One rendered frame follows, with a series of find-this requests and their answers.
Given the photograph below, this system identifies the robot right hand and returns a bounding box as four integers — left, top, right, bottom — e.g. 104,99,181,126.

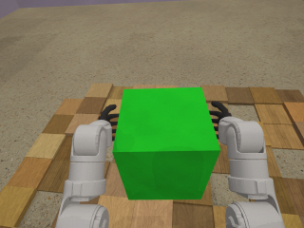
209,101,232,139

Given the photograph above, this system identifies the left robot forearm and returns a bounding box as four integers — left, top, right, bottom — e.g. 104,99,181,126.
55,120,112,228

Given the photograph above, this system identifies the carton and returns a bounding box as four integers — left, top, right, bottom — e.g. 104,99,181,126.
112,87,220,200

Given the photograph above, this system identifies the right robot forearm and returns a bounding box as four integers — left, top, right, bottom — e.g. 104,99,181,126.
218,116,285,228

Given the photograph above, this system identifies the robot left hand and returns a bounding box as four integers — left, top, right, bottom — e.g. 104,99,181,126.
98,104,120,142

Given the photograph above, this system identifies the robot right upper arm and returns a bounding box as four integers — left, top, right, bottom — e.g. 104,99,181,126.
225,201,284,228

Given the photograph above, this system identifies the robot left upper arm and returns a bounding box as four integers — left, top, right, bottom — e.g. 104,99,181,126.
56,203,109,228

